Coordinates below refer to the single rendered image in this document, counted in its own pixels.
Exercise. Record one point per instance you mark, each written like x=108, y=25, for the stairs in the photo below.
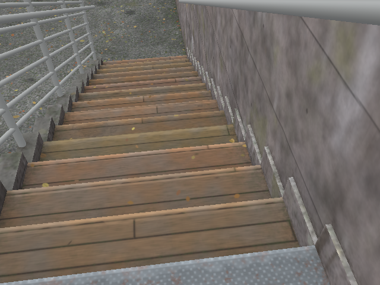
x=144, y=170

